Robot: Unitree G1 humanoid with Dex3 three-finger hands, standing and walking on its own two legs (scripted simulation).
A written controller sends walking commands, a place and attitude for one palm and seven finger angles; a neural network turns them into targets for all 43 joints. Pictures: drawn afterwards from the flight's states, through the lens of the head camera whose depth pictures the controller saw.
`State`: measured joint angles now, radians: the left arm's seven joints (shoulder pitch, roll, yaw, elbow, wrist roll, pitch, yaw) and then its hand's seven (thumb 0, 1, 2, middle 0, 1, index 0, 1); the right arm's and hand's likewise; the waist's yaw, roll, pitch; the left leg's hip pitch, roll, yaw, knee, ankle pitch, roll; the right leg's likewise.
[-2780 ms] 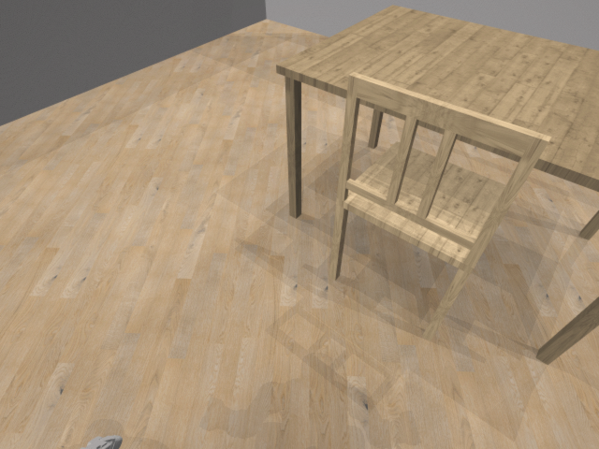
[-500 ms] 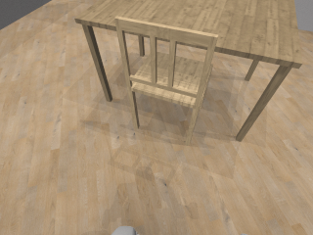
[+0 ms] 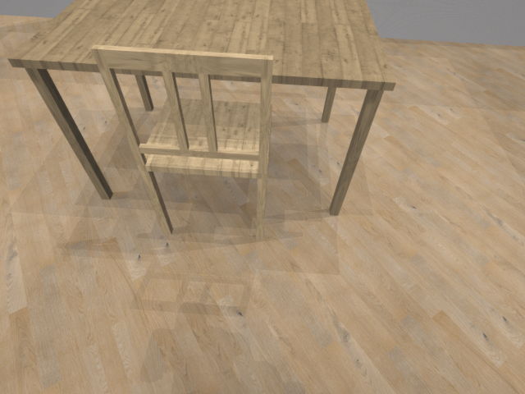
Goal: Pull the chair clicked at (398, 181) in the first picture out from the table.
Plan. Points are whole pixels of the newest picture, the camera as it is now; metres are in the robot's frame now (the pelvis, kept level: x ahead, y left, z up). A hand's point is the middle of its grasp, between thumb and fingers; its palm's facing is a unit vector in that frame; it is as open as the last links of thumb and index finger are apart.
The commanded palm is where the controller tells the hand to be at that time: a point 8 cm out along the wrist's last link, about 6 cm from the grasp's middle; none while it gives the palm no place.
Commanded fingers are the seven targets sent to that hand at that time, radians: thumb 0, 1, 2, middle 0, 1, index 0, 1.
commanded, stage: take the last steps up to it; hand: left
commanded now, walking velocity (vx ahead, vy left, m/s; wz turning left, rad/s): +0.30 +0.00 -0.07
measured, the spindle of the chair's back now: (177, 113) +0.84 +0.27 -0.10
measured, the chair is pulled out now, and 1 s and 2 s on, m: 0.00 0.00 0.00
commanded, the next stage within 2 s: come to a stop and stand still in 0.90 s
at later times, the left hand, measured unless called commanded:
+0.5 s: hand out of the picture +0.09 +0.22 -0.19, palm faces -0.01 -0.99 -0.14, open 7.4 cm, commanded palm none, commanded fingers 0.00 0.90 0.90 -0.20 -0.30 -0.20 -0.30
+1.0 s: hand (202, 260) +0.41 +0.15 -0.17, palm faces -0.02 -0.98 -0.17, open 7.3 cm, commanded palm none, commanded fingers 0.00 0.90 0.90 -0.20 -0.30 -0.20 -0.30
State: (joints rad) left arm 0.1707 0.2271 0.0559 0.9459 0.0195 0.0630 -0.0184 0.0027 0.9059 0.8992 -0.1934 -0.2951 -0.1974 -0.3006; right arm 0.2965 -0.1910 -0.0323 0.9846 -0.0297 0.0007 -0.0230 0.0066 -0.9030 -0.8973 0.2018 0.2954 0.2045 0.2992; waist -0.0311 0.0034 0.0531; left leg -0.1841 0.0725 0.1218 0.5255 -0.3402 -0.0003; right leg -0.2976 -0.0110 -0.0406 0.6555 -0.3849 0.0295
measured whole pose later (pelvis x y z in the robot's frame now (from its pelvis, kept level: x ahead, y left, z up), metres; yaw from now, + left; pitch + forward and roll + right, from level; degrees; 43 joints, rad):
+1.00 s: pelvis +0.30 -0.02 -0.01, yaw -3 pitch -2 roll +0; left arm 0.16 0.12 0.06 1.02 0.01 -0.06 0.01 -0.01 0.92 0.90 -0.20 -0.30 -0.20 -0.30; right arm 0.43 -0.11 -0.04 1.17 -0.01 -0.03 -0.01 0.01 -0.91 -0.90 0.20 0.30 0.20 0.30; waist -0.04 0.03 0.07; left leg -0.27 0.06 0.05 1.13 -0.47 0.03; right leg -0.37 -0.03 -0.16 0.62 -0.22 -0.07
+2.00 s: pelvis +0.31 -0.01 +0.01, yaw -4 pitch +0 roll +1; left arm 0.37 0.09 0.01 1.13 0.02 0.00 0.02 0.00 0.90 0.90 -0.20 -0.30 -0.20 -0.30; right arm 0.38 -0.18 -0.05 1.13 -0.02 0.03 0.00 0.01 -0.91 -0.90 0.20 0.29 0.20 0.30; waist 0.00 0.03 -0.02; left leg -0.33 0.04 0.03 0.69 -0.32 -0.01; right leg -0.08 -0.02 -0.05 0.37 -0.28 -0.01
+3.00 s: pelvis +0.29 +0.01 +0.00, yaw -5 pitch -1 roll +1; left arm 0.29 0.17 -0.02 1.08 0.01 0.00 0.03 0.00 0.90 0.90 -0.20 -0.30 -0.20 -0.30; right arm 0.27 -0.18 0.01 1.08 -0.01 -0.01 -0.01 0.01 -0.92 -0.90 0.20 0.29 0.20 0.30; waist 0.00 0.01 0.04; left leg -0.23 0.02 0.08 0.51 -0.27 0.01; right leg -0.17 -0.05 -0.02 0.52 -0.34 0.02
